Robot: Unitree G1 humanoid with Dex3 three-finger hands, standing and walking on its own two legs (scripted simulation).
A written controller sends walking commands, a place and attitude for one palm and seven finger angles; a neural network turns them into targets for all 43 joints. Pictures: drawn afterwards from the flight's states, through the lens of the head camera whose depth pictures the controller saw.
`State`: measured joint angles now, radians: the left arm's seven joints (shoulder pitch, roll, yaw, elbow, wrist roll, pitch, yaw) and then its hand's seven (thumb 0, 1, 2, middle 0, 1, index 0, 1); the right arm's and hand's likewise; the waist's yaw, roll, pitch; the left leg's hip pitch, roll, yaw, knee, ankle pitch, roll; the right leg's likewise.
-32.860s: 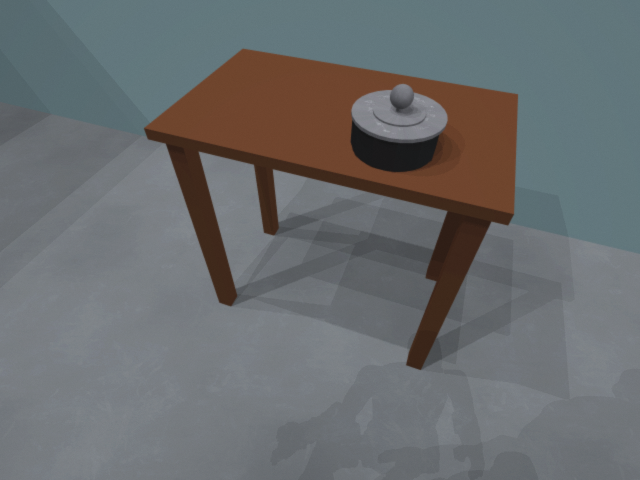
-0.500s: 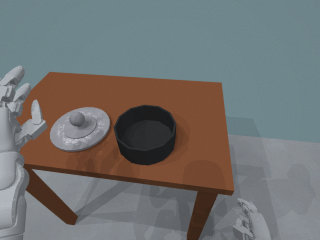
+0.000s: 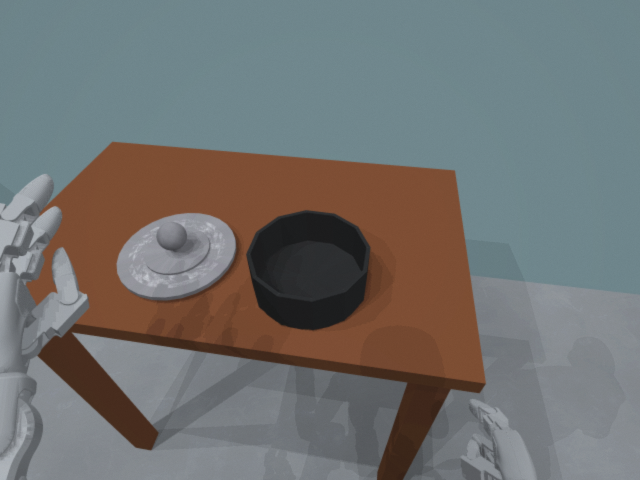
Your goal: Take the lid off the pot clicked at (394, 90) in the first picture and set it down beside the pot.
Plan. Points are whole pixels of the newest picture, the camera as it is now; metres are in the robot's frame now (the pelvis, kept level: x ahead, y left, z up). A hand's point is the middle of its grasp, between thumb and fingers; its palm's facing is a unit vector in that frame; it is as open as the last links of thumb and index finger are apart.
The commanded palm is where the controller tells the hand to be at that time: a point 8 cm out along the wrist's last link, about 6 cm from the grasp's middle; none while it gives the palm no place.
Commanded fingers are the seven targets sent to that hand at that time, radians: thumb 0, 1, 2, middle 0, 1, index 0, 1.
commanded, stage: draw the hand back to the body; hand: left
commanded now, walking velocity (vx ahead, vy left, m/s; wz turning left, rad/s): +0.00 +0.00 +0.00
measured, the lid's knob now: (171, 236) +0.45 +0.31 +0.03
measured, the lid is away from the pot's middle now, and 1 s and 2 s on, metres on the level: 0.24 0.24 0.24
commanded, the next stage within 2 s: step back with the hand held close in 0.30 s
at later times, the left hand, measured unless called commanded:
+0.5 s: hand (48, 320) +0.18 +0.26 +0.20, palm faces +0.46 -0.80 -0.40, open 7.4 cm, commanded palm +0.12 +0.29 +0.20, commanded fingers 0.00 0.90 0.90 -0.20 -0.30 -0.20 -0.30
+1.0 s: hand (6, 389) +0.13 +0.27 +0.18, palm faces +0.36 -0.82 -0.45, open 7.4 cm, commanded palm +0.07 +0.32 +0.20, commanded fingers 0.00 0.90 0.90 -0.20 -0.30 -0.20 -0.30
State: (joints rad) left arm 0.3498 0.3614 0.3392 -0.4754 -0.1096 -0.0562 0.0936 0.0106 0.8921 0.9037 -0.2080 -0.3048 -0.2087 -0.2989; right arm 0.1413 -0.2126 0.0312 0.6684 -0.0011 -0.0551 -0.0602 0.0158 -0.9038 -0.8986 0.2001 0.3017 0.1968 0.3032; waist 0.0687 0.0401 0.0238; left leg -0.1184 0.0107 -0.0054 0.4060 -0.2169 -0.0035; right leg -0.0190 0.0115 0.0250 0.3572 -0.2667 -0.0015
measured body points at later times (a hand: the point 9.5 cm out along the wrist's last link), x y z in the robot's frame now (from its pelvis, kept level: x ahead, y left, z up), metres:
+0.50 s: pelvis +0.00 +0.01 +0.00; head -0.02 +0.00 +0.45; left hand +0.15 +0.30 +0.22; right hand +0.20 -0.20 -0.08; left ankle +0.01 +0.12 -0.74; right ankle -0.04 -0.12 -0.74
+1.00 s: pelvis -0.06 +0.04 -0.01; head -0.04 +0.05 +0.43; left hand +0.10 +0.32 +0.20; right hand +0.12 -0.20 -0.09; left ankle +0.01 +0.12 -0.74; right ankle -0.04 -0.12 -0.74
